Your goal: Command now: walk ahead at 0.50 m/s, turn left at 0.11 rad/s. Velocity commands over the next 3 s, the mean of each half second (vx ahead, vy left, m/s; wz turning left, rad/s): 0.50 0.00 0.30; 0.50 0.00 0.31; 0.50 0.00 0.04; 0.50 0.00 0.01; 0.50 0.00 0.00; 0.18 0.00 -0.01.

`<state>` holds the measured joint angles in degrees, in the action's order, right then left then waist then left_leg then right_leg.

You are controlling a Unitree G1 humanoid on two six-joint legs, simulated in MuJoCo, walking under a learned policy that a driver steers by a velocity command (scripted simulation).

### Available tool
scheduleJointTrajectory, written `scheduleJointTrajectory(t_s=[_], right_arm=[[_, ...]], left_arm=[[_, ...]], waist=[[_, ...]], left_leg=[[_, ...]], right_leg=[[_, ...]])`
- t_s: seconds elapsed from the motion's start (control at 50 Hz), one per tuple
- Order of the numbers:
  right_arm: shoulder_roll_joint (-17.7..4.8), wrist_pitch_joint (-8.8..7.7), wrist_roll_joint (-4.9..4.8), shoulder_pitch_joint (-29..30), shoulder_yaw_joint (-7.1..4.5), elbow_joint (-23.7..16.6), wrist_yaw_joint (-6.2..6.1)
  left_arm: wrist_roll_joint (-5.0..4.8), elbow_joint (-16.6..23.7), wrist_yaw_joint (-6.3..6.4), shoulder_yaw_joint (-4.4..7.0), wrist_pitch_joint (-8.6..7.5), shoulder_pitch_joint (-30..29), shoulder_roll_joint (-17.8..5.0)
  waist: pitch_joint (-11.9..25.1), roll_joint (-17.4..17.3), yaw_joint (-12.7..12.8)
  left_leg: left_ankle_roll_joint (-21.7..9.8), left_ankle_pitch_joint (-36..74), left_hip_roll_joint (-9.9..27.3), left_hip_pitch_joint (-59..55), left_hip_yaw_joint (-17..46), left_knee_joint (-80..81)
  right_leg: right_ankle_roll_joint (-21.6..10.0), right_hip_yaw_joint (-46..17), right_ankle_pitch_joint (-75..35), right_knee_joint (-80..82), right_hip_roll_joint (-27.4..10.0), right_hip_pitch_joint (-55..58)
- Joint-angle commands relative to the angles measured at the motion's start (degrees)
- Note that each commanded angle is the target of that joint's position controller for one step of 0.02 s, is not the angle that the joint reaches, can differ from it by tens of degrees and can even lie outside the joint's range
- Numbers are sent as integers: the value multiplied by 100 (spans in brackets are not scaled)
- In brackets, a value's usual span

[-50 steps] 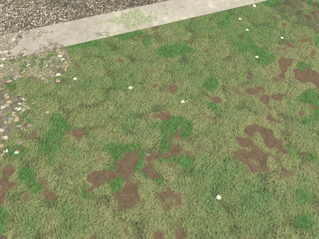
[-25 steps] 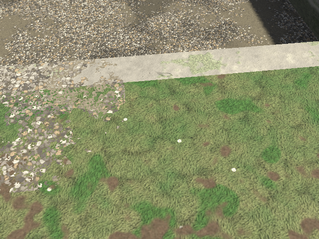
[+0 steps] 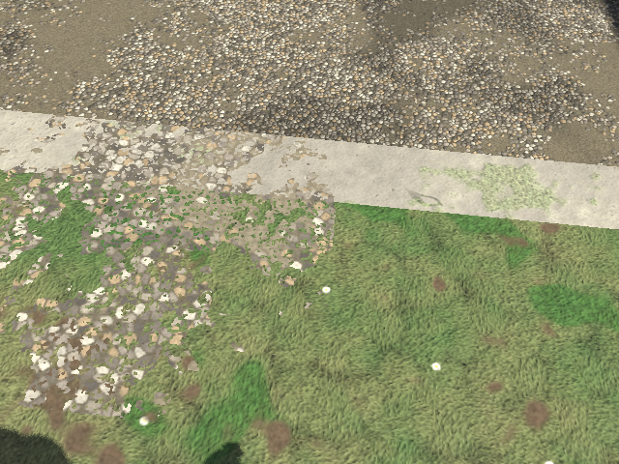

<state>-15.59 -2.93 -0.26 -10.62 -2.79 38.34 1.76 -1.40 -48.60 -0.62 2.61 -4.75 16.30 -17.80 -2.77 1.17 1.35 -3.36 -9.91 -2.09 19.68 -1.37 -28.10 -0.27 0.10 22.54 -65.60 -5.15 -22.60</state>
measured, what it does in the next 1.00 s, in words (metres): walks ahead, turning left: right foot, then left foot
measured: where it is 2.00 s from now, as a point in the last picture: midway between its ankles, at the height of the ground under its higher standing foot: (245, 240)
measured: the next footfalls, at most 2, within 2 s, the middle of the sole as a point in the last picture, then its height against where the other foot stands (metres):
right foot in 0.36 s outside the picture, level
left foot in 0.88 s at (235, 398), level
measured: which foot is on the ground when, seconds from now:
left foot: down 0.00-0.38, up 0.40-0.86, down 0.88-1.00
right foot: up 0.00-0.34, down 0.36-0.88, up 0.90-1.00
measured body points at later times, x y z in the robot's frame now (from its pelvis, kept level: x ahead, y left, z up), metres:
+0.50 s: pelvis +0.28 -0.05 +0.00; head +0.31 -0.05 +0.45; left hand +0.40 +0.23 -0.10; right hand +0.36 -0.33 -0.13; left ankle +0.15 +0.08 -0.65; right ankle +0.35 -0.15 -0.74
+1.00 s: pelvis +0.52 +0.07 +0.00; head +0.55 +0.10 +0.45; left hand +0.48 +0.35 -0.14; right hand +0.75 -0.13 -0.10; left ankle +0.55 +0.17 -0.74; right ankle +0.45 -0.12 -0.64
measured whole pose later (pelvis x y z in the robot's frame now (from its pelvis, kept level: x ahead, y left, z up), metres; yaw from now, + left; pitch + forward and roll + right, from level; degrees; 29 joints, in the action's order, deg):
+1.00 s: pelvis +0.52 +0.07 +0.00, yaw +18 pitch +1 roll -1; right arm -15.3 -3.0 -0.5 -9.3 -3.3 42.3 1.6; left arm -1.8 -52.9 -0.6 3.1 -4.6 15.5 -17.3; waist -3.1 0.9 1.3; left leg -3.1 -10.2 -0.8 21.2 -2.1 -30.3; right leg -0.5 1.0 24.8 -64.7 -4.6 -19.0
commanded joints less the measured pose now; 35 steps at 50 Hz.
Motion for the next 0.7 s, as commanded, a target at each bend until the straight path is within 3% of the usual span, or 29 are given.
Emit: scheduleJointTrajectory(t_s=[0.02,0.08,0.14,0.18,0.24,0.32,0.34,0.36,0.38,0.4,0.42,0.44,0.46,0.48,0.52,0.58,0.64,0.7], right_arm=[[-630,-158,48,-227,-202,-190,-16],[-757,-261,31,-280,-237,2,-61],[-820,-235,-2,-534,-245,198,-138],[-937,-198,-38,-734,-275,321,-181],[-1052,-147,-100,-1064,-311,517,-214],[-1091,-42,-108,-1130,-356,657,-276],[-1081,-7,-95,-1076,-354,660,-280],[-936,13,-52,-1089,-296,649,-276],[-612,24,51,-1108,-170,499,-275],[-22,-72,-82,-1976,-16,381,-256],[-598,-109,-195,-1752,-131,499,-261],[-963,-99,-259,-1164,-248,371,-263],[-938,-74,-214,-873,-254,310,-290],[-860,-48,-148,-733,-269,273,-288],[-636,70,-167,-861,-279,300,-261],[-417,204,-130,-625,-242,148,-255],[-316,180,-87,-290,-194,39,-199],[-212,97,-72,272,-115,-70,-88]], left_arm=[[40,381,-3,143,-33,50,-519],[107,463,24,113,92,-236,-362],[162,667,4,68,50,-912,-260],[144,788,-46,24,-11,-1369,-177],[93,938,-133,14,-74,-1853,-225],[98,951,-184,104,-156,-1692,-507],[101,866,-170,154,-178,-1356,-591],[119,678,-126,273,-193,-659,-810],[203,576,-74,369,-197,268,-1165],[220,427,-79,479,-118,609,-1568],[155,492,-92,337,-103,586,-988],[140,532,-65,248,-99,237,-670],[173,554,-54,204,-92,-135,-548],[197,526,-47,170,-88,-370,-398],[235,479,-26,157,-138,-590,-280],[195,347,-2,238,-212,-581,-460],[198,202,22,292,-190,-410,-605],[134,100,33,310,-125,-286,-713]], waist=[[619,-660,-61],[306,-475,-11],[66,-380,-211],[-29,-381,-365],[-120,-385,-515],[-3,-596,-291],[165,-645,-87],[643,-565,234],[1569,-52,587],[2384,1709,210],[2187,1285,415],[1349,831,453],[916,474,307],[588,454,175],[395,621,-56],[157,389,-112],[85,224,-34],[-92,152,124]], left_leg=[[-1133,1009,1454,-1345,1718,1626],[-1205,1322,1414,-1013,1280,1966],[-1059,1326,1211,-1016,969,2040],[-954,1105,1112,-993,865,2022],[-906,803,1255,-1187,1054,1840],[-696,1051,1498,-1713,1477,1206],[-607,1464,1402,-1695,1463,829],[-445,1859,1066,-1481,1280,-12],[-227,837,630,-585,1006,-1660],[176,-2133,-180,1553,532,-3676],[182,-2342,78,2154,1107,-4442],[155,-1856,319,2451,1026,-4597],[164,-1409,569,2297,858,-4481],[177,-1099,729,2129,844,-4221],[191,-800,927,1614,815,-3927],[263,-467,1023,1821,770,-3490],[298,301,986,1893,741,-2576],[258,904,849,1597,407,-1502]], right_leg=[[44,-314,-647,48,-404,-1235],[223,-284,-1179,673,-407,-1438],[285,-250,-2160,1864,-295,-1540],[289,-178,-2694,2683,-92,-1298],[265,-214,-2873,3300,108,-1058],[35,-323,-2206,3737,219,-584],[-62,-193,-2019,3866,313,-56],[-227,-123,-2008,3910,315,1011],[-552,-973,-2039,3646,-589,2637],[-1401,-3528,-624,4259,-1905,4533],[-1341,-4149,547,4811,-1849,4305],[-1087,-3236,619,4927,-1685,3599],[-964,-2566,11,5028,-1481,2876],[-950,-2041,-546,5173,-1301,2279],[-904,-1275,-1146,5485,-1070,1650],[-1047,-644,-1780,5780,-1150,1461],[-1074,-107,-2174,5895,-1061,1598],[-1013,386,-2332,5961,-924,1615]])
